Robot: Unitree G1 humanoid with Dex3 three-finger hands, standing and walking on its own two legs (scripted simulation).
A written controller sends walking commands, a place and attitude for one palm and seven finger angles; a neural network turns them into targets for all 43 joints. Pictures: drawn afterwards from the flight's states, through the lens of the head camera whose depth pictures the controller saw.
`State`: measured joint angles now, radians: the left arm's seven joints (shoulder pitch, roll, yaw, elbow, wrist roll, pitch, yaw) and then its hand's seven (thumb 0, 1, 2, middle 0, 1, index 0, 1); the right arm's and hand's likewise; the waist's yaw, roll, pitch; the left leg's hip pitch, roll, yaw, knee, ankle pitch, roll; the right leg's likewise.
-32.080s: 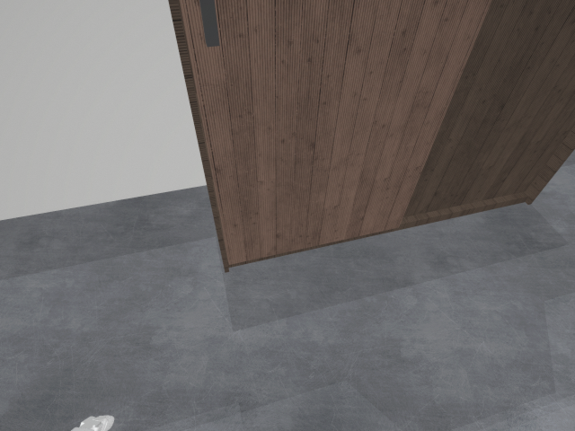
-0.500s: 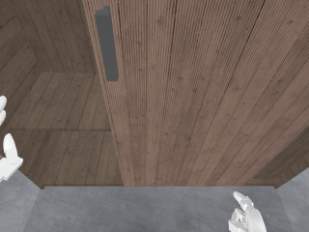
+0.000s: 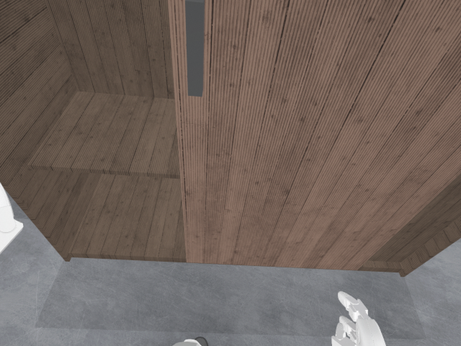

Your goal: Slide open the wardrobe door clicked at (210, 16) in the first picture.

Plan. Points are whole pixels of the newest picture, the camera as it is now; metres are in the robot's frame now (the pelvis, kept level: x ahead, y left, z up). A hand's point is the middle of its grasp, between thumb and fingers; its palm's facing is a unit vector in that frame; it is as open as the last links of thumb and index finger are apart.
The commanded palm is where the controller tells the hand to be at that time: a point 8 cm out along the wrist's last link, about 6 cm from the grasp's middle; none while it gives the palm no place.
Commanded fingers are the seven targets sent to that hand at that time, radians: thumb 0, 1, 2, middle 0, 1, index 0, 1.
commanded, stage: stop stepping back and stand still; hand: left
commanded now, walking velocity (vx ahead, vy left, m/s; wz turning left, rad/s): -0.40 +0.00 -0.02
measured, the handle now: (196, 45) +0.54 +0.12 +0.25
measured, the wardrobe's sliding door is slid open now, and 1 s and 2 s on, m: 0.51 0.51 0.51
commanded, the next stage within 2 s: let the arm hang, fingers relaxed in 1.20 s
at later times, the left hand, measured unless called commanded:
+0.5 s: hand out of the picture +0.14 +0.29 +0.17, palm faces +0.36 -0.81 -0.46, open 7.4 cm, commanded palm +0.10 +0.32 +0.19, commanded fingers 0.00 0.90 0.90 -0.20 -0.30 -0.20 -0.30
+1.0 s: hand (27, 232) +0.21 +0.28 +0.15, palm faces +0.36 -0.82 -0.43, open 7.4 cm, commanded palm +0.15 +0.32 +0.19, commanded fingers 0.00 0.90 0.90 -0.20 -0.30 -0.20 -0.30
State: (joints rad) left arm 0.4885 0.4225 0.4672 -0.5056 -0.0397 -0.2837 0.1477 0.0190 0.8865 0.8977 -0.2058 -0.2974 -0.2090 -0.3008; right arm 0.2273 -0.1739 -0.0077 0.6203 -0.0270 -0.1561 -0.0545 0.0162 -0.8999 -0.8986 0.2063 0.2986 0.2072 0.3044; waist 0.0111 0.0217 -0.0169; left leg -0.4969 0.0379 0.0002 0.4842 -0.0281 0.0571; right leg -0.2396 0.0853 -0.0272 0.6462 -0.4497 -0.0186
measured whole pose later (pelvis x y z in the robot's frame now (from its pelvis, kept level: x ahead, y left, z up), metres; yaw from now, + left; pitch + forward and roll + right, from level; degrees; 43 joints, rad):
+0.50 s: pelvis -0.07 +0.03 +0.01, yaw -5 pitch +1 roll -2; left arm 0.55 0.44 0.43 -0.51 -0.04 -0.19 0.13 0.02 0.89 0.90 -0.21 -0.30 -0.21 -0.30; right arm 0.25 -0.21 0.01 0.64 -0.04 -0.11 -0.06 0.01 -0.90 -0.90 0.21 0.30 0.21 0.30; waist 0.03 -0.03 -0.03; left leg -0.45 -0.02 0.03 0.65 -0.29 -0.01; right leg -0.18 0.06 -0.03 0.42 -0.26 -0.07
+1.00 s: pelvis -0.02 +0.03 +0.00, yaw -4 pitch +2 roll -1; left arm 0.51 0.38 0.40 -0.40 -0.04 -0.21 0.14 0.02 0.89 0.90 -0.21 -0.30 -0.21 -0.30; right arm 0.25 -0.21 0.01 0.68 -0.01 -0.14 -0.07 0.02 -0.90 -0.90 0.21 0.30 0.21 0.30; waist 0.00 0.00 -0.02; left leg -0.27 0.01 0.01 0.58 -0.34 0.01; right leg -0.23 0.04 -0.04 0.53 -0.33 -0.04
